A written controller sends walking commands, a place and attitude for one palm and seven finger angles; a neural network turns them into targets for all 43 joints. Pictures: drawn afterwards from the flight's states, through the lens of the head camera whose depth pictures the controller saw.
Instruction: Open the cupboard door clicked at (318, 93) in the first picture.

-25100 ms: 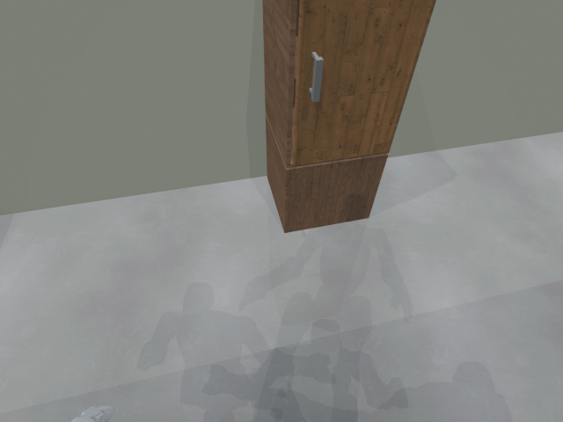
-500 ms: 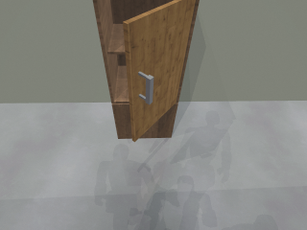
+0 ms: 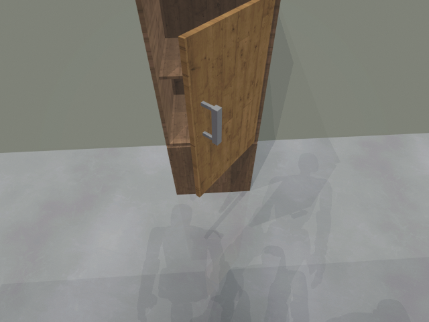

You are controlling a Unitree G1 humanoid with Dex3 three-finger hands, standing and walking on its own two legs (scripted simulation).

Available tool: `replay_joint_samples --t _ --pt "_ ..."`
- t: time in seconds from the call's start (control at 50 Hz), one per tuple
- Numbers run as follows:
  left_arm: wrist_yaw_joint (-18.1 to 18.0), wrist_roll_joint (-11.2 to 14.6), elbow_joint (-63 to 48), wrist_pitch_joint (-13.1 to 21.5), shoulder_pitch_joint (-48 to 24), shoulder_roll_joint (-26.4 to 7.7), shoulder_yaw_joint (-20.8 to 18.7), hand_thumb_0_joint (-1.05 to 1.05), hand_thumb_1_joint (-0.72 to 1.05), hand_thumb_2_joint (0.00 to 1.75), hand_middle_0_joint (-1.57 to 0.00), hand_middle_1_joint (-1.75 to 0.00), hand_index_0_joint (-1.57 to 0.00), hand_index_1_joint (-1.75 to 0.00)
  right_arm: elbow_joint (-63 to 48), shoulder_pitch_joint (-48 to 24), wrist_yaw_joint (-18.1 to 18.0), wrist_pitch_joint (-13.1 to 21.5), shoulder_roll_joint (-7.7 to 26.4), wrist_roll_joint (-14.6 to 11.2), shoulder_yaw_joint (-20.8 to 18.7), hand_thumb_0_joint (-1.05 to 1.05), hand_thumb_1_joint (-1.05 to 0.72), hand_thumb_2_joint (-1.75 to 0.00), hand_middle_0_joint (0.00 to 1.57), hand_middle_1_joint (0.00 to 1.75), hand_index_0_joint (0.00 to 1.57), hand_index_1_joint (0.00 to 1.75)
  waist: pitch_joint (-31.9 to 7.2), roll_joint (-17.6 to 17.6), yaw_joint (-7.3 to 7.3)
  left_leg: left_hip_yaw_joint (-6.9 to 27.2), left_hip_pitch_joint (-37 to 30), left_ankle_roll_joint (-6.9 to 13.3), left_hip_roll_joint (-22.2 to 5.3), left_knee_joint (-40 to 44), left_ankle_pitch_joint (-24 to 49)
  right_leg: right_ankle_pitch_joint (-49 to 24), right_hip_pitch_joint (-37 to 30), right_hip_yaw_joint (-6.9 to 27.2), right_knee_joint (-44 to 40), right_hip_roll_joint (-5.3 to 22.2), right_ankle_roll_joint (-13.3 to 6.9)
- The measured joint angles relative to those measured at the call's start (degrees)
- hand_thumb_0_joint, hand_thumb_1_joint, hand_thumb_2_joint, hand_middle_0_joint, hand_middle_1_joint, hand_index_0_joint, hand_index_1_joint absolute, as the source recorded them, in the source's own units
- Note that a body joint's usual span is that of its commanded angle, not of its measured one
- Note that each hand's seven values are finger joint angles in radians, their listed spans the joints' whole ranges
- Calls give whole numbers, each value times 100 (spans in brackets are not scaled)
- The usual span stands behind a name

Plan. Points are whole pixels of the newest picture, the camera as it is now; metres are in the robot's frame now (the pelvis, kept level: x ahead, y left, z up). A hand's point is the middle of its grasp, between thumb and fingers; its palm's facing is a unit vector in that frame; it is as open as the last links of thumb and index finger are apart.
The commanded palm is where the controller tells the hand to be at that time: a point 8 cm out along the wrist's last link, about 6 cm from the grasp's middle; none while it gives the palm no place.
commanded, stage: let the arm hang, fingers relaxed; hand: left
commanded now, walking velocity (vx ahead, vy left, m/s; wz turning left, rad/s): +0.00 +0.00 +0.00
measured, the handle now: (211, 123) +0.61 +0.05 +0.00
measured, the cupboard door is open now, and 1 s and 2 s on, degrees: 48 48 48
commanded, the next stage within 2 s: look to check the result in 0.32 s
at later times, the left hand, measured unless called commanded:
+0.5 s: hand out of the picture -0.02 +0.16 -0.18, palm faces +0.03 -0.98 -0.18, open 7.3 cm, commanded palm none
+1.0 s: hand out of the picture +0.00 +0.15 -0.18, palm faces +0.02 -0.98 -0.17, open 7.3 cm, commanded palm none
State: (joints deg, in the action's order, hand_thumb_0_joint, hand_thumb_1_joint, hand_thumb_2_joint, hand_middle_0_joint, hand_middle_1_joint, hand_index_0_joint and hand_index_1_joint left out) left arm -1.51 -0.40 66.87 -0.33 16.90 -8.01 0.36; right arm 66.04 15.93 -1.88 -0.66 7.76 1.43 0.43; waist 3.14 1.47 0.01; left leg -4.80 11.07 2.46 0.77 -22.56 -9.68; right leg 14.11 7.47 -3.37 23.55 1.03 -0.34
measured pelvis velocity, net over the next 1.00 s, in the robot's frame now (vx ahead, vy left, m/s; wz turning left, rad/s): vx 0.01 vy -0.01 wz -0.01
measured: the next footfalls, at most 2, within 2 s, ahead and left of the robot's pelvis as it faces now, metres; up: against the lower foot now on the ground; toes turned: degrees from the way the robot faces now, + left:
left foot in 1.92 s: +0.12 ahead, +0.10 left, +0.00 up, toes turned -28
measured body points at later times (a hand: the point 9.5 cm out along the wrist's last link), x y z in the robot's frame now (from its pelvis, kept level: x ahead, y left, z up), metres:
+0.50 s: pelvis +0.00 +0.00 +0.00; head +0.01 -0.01 +0.45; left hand -0.02 +0.21 -0.16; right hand -0.03 -0.21 -0.17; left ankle +0.03 +0.09 -0.74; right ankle -0.01 -0.11 -0.74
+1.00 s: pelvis +0.01 -0.01 +0.00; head +0.02 -0.01 +0.45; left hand +0.00 +0.20 -0.16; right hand +0.00 -0.22 -0.16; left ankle +0.03 +0.09 -0.74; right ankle -0.01 -0.11 -0.74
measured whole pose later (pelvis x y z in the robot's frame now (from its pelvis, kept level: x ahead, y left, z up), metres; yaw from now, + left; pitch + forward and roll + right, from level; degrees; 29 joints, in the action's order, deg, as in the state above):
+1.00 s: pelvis +0.01 -0.01 +0.00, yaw +0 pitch -2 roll +0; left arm -1.9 -0.4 66.2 0.7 15.8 -7.2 0.1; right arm 66.3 15.2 -2.2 0.0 7.5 1.3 0.1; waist 2.9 0.3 -0.3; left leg -4.8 10.5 1.5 -0.1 -22.3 -10.4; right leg 14.5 6.8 -3.2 22.8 0.1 -1.1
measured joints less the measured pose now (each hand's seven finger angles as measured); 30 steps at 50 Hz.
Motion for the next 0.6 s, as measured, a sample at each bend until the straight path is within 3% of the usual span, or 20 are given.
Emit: replay_joint_samples --t 0.14,0.6 --pt "-15 -12 -71 31 -92 163 -10 0 91 90 -20 -29 -20 -30 32 130 -15 27 -83 8 -24 0 -90 -90 20 30 20 30 -78 -78 -38 -23 50 4 0 -34 0 15 77 23 77 5 1" --pt "-45 -3 -18 57 59 109 -54 0 91 90 -20 -29 -20 -30 12 116 -28 57 -95 -6 -51 0 -90 -90 20 30 20 30 -36 -71 -29 -30 45 -28 -33 -49 -42 42 69 36 68 -28 -24"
